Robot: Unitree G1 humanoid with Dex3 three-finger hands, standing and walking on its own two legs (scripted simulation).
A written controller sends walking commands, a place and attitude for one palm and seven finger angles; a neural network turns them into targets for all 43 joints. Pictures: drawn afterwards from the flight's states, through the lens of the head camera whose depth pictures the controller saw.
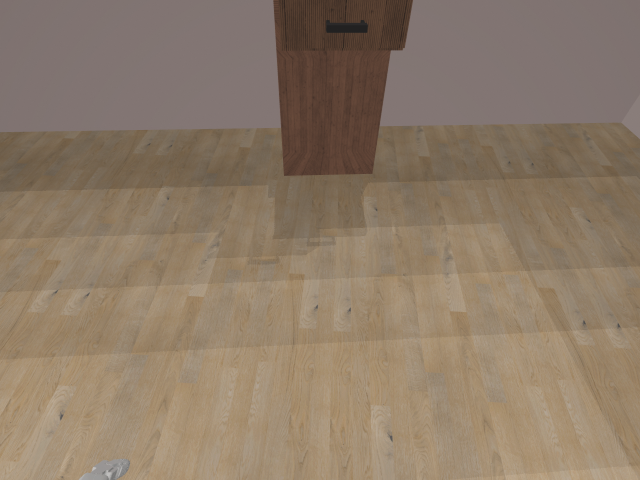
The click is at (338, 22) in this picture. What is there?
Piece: drawer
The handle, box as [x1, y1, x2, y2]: [326, 20, 367, 32]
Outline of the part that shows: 326,20 327,32 366,32 367,24 363,20 361,20 360,23 330,23 329,20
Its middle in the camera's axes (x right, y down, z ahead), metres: +0.08 -0.66 +1.19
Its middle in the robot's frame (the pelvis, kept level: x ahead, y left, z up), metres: +1.34 -0.01 +0.05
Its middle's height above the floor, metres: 0.82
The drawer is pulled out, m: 0.28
